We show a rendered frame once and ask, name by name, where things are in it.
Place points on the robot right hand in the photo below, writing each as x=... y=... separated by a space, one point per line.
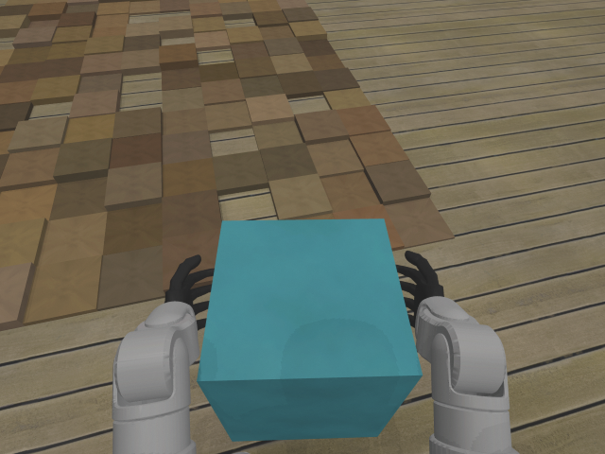
x=425 y=278

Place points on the right robot forearm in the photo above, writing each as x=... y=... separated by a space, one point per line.
x=469 y=380

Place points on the robot left hand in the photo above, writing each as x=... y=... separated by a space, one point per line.
x=182 y=281

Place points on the carton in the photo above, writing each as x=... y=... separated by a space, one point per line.
x=307 y=334

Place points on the left robot forearm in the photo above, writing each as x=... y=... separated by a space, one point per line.
x=151 y=383

